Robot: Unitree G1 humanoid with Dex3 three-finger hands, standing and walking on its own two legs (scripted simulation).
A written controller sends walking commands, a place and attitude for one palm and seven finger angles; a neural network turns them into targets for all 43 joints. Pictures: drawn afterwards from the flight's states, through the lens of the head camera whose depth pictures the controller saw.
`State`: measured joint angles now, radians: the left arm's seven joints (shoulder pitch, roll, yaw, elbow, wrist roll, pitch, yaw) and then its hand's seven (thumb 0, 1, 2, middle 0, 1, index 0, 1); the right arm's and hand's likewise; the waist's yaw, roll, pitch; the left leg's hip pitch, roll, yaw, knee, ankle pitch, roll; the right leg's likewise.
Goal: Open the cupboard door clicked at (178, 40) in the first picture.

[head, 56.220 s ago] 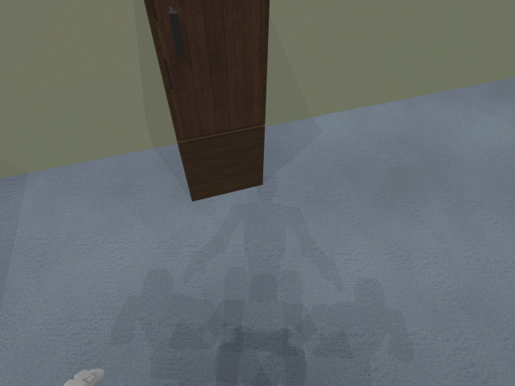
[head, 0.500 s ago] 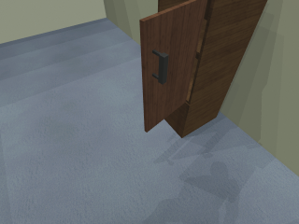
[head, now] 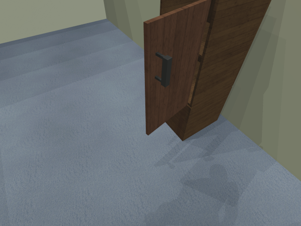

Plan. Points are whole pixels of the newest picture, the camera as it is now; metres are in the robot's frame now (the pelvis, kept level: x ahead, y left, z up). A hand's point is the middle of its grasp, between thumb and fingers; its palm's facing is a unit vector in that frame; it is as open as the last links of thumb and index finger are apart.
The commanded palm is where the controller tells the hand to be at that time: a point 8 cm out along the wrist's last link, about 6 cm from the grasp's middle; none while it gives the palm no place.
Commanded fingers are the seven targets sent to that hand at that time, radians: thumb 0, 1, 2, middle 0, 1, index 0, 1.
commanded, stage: look to check the result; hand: left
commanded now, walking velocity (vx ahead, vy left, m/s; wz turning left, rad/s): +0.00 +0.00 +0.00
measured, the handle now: (162, 69) +0.62 -0.01 +0.07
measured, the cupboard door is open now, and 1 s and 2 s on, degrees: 100 100 100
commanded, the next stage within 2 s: stand and wait in 0.50 s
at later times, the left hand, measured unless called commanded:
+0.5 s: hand out of the picture +0.07 +0.22 -0.16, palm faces +0.00 -0.95 -0.31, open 7.4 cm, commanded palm none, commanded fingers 0.00 0.90 0.90 -0.20 -0.30 -0.20 -0.30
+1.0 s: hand out of the picture +0.10 +0.21 -0.16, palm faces -0.03 -0.95 -0.31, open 7.4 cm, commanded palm none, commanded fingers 0.00 0.90 0.90 -0.20 -0.30 -0.20 -0.30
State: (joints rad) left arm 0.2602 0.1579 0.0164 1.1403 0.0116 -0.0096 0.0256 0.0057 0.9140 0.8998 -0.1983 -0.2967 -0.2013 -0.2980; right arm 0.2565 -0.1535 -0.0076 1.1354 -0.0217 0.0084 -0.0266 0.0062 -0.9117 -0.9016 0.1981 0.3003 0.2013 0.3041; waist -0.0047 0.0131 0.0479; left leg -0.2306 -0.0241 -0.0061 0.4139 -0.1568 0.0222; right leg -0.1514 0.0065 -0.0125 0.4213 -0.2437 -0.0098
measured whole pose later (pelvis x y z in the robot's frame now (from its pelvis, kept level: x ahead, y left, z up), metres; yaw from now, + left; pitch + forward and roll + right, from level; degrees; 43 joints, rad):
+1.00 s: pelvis +0.03 -0.02 +0.01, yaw -1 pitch -1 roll +0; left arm 0.13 0.29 0.01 1.14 0.01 -0.03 0.01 0.01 0.91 0.90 -0.20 -0.30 -0.20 -0.30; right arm 0.11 -0.30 0.00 1.14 -0.02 0.00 -0.01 0.01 -0.91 -0.90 0.20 0.30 0.20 0.30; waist 0.00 0.01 0.06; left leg -0.13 0.00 0.00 0.31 -0.16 -0.01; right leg -0.05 0.03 -0.01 0.30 -0.23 -0.03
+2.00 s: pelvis +0.04 -0.03 +0.01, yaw -1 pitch -1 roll +0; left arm 0.15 0.28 0.00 1.14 0.01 -0.03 0.01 0.01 0.91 0.90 -0.20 -0.30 -0.20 -0.30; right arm 0.13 -0.28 0.00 1.15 -0.02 0.00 -0.02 0.01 -0.91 -0.90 0.20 0.30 0.20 0.30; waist 0.00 0.01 0.06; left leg -0.12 0.01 0.00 0.30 -0.16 -0.02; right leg -0.03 0.04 0.00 0.28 -0.23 -0.04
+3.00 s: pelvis +0.00 -0.04 +0.00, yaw -26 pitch +2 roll +2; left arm 0.25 0.20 0.08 0.95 0.03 0.03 0.01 0.01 0.91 0.90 -0.20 -0.30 -0.20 -0.30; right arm 0.05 -0.21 -0.06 0.92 0.00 0.04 -0.04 0.01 -0.91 -0.90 0.20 0.30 0.20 0.30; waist 0.06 -0.03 0.09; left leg -0.37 0.00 -0.04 0.79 -0.43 -0.05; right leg -0.29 0.11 0.21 0.47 -0.20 -0.06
